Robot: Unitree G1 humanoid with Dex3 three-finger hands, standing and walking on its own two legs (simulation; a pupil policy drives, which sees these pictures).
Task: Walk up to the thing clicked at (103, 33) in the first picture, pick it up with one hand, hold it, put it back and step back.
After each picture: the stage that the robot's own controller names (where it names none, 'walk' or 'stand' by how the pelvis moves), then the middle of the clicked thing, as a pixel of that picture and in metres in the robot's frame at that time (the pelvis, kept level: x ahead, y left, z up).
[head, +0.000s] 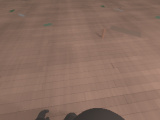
stand; (103, 33) +2.00 -0.38 -0.65
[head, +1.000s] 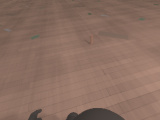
walk; (91, 40) +1.89 +0.03 -0.63
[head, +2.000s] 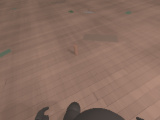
walk; (75, 50) +1.29 +0.35 -0.65
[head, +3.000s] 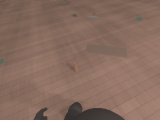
walk; (75, 67) +0.86 +0.28 -0.65
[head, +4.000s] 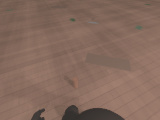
walk; (75, 83) +0.58 +0.20 -0.65
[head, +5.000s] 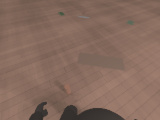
walk; (67, 89) +0.41 +0.24 -0.63
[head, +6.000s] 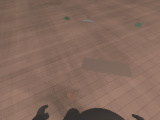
stand; (70, 97) +0.34 +0.23 -0.64
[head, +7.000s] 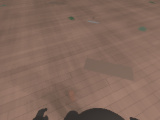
stand; (72, 96) +0.36 +0.19 -0.65
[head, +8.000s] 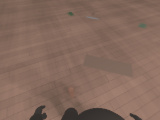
stand; (71, 92) +0.38 +0.18 -0.64
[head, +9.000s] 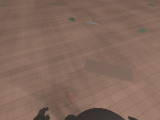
stand; (72, 97) +0.36 +0.18 -0.66
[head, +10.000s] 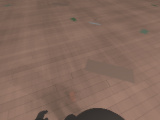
stand; (72, 97) +0.37 +0.18 -0.66
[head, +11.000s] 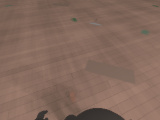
stand; (72, 97) +0.36 +0.17 -0.66
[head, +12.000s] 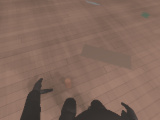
go down; (68, 83) +0.40 +0.18 -0.58
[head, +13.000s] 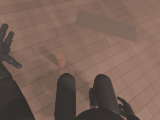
go down; (61, 61) +0.45 +0.20 -0.26
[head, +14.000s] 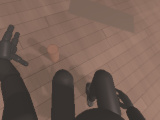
close in; (54, 54) +0.45 +0.22 -0.22
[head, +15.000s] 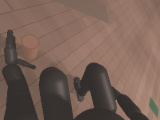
close in; (30, 50) +0.44 +0.25 -0.16
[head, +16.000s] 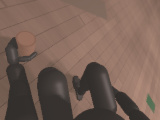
lift; (26, 48) +0.44 +0.26 -0.16
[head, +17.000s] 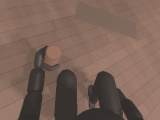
lift; (51, 59) +0.36 +0.25 -0.05
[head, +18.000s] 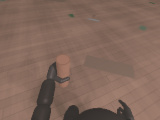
hold; (63, 73) +0.31 +0.16 +0.07
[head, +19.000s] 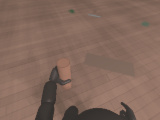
hold; (65, 75) +0.30 +0.16 +0.03
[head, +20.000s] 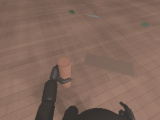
hold; (65, 74) +0.31 +0.16 +0.03
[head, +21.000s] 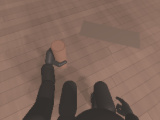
crouch; (60, 57) +0.42 +0.18 -0.03
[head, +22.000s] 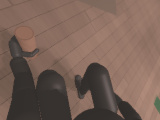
lower; (29, 46) +0.45 +0.24 -0.18
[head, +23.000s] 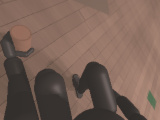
lower; (23, 45) +0.45 +0.26 -0.17
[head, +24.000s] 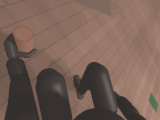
lower; (25, 46) +0.45 +0.26 -0.17
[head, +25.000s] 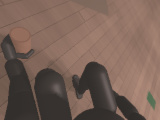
lower; (23, 47) +0.44 +0.27 -0.17
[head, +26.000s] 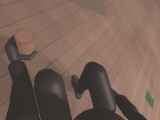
rest; (26, 48) +0.44 +0.25 -0.17
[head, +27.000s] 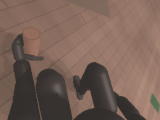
withdraw; (32, 47) +0.45 +0.24 -0.17
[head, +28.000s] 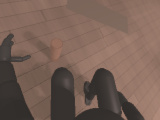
stand; (55, 52) +0.45 +0.21 -0.21
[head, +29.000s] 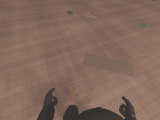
stand; (72, 93) +0.37 +0.15 -0.57
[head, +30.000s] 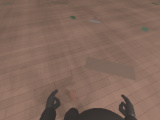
stand; (73, 96) +0.37 +0.16 -0.60
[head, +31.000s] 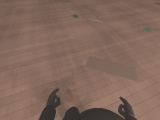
stand; (74, 95) +0.37 +0.15 -0.60
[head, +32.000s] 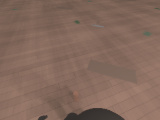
walk; (76, 96) +0.40 +0.15 -0.65
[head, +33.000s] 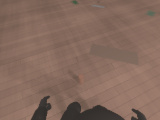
walk; (81, 79) +0.49 +0.09 -0.64
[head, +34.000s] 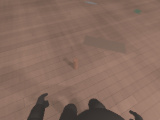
walk; (75, 64) +0.73 +0.14 -0.64
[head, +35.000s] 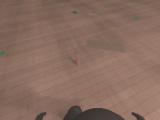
stand; (78, 60) +0.99 +0.25 -0.64
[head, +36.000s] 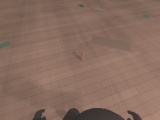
stand; (82, 56) +1.02 +0.13 -0.64
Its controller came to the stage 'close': yes
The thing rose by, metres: 0.69
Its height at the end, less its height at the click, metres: +0.00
